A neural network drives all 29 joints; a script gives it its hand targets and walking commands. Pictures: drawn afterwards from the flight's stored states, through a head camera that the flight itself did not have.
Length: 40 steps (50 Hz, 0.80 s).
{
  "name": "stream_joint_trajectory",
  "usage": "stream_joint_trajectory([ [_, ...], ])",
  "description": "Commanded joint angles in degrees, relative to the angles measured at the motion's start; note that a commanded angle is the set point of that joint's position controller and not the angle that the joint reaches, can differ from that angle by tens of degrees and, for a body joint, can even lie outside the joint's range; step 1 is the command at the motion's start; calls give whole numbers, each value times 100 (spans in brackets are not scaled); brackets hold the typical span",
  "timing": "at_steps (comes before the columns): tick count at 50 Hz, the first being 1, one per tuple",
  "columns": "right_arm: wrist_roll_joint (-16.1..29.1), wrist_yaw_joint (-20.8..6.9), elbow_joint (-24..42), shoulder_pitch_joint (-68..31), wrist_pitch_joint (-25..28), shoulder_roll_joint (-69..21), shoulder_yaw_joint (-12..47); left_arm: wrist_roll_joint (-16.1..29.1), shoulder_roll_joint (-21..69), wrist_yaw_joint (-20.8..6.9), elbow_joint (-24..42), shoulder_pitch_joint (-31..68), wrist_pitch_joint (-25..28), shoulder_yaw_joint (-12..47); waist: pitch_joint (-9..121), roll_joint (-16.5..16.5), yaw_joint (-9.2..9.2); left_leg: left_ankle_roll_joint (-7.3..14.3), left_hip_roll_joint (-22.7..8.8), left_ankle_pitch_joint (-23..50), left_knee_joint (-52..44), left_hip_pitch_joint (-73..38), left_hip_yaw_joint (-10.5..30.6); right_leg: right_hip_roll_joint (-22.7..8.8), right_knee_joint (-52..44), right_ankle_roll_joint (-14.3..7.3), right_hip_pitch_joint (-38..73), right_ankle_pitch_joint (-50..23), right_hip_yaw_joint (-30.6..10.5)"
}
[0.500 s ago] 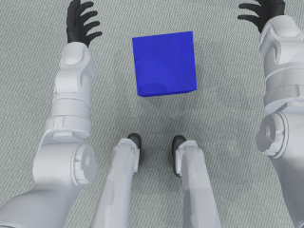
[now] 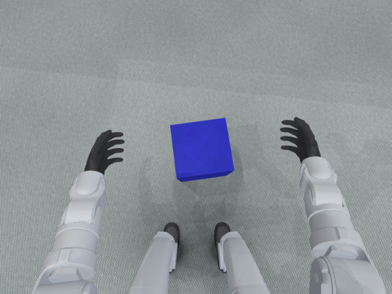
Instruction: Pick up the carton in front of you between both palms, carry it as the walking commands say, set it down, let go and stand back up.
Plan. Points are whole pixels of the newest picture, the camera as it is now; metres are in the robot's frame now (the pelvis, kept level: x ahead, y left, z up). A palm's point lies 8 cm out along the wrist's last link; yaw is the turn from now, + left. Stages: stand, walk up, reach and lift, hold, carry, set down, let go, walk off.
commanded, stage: let go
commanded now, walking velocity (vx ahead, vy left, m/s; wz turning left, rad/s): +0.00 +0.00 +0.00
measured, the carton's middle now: (201, 153) +0.46 -0.01 -0.59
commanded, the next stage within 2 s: stand in 0.94 s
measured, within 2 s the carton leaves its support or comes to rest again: neither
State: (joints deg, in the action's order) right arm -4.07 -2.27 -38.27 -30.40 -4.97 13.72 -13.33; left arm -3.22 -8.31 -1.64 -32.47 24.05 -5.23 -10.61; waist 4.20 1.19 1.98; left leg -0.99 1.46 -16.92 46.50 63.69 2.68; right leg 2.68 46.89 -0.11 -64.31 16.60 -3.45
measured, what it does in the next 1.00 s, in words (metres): rises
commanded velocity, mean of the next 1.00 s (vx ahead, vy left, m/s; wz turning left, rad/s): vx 0.00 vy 0.00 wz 0.00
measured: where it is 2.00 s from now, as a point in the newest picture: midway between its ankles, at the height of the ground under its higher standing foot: (197, 256)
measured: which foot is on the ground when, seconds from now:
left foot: down 0.00-1.00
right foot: down 0.00-1.00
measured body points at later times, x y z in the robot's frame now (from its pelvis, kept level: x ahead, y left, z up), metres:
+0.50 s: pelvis +0.05 +0.01 +0.06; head +0.09 +0.01 +0.51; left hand +0.21 +0.25 -0.02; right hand +0.24 -0.22 -0.02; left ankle +0.02 +0.13 -0.68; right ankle +0.03 -0.11 -0.68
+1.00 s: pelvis +0.04 +0.01 +0.05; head +0.04 +0.01 +0.50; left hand +0.21 +0.26 -0.02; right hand +0.21 -0.23 -0.03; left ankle +0.02 +0.13 -0.68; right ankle +0.03 -0.11 -0.68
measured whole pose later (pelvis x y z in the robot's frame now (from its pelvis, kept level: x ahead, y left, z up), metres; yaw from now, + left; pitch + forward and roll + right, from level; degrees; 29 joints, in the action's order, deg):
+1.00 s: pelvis +0.04 +0.01 +0.05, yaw +1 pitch -4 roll +0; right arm -1.7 -1.1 -29.5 13.0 -4.9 13.6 -1.7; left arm -1.8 -14.0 -0.1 -26.2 -11.3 -8.7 -1.5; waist -3.6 0.3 0.4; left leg 0.4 1.7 -17.6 29.5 8.2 3.5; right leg 1.1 28.7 0.2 -7.7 17.4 -2.3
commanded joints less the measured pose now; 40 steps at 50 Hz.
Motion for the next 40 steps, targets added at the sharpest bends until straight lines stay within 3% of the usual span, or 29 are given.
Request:
stream_joint_trajectory([
  [1, 82, -9, 606, -23, 262, 494, 58, 149, -468, -68, 498, -317, 257, 92, 3814, -353, -20, -63, 89, 2091, -359, -2541, -187, -41, -453, 95, 3109, -2162, 146],
  [14, 354, -3, 1086, 2860, 708, 413, 511, 391, -688, -107, 1106, -2894, 652, 602, 1870, -44, -45, -109, 16, 2590, -1548, -4708, -45, -13, -1687, 67, 4516, -2035, 195],
  [20, 384, -20, 1478, 3703, 628, 345, 752, 447, -805, -194, 1327, -3440, 591, 696, 815, -195, -134, -75, 67, 2138, -2202, -5272, -84, -35, -2272, 97, 5407, -1921, 223],
  [30, 358, -191, 1868, 4059, 17, 367, 913, 301, -915, -252, 1321, -3483, 13, 691, -614, -64, -168, -7, 83, 990, -2606, -5492, -208, -44, -2607, 100, 5855, -920, 312],
  [40, 297, -217, 1980, 4014, -281, 352, 904, 182, -893, -259, 1390, -3437, -272, 611, -810, -64, -170, 21, 87, 1120, -2509, -5781, -216, -11, -2544, 98, 6026, -1037, 306],
])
